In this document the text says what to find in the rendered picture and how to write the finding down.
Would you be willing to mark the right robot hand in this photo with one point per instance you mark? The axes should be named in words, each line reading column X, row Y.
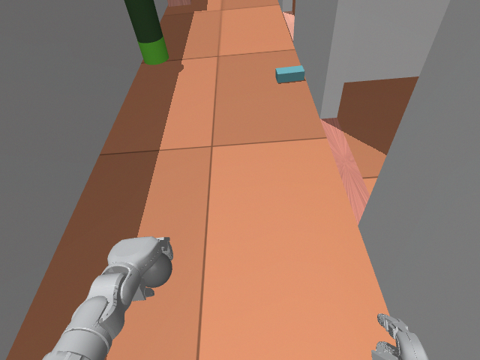
column 408, row 345

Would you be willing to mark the potted plant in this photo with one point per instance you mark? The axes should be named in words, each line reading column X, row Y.
column 146, row 25

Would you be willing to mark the left robot hand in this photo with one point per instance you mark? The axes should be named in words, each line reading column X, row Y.
column 142, row 253

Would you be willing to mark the left robot arm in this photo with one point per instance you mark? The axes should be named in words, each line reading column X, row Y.
column 101, row 317

